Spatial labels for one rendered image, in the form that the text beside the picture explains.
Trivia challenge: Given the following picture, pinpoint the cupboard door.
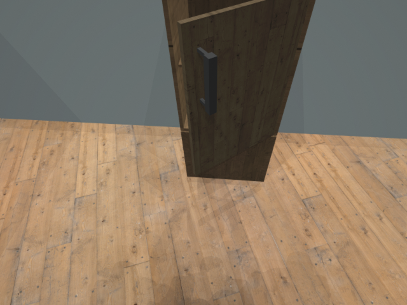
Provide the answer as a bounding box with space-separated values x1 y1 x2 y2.
177 0 310 176

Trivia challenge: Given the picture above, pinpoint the handle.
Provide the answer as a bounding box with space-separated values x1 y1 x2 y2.
197 47 217 115

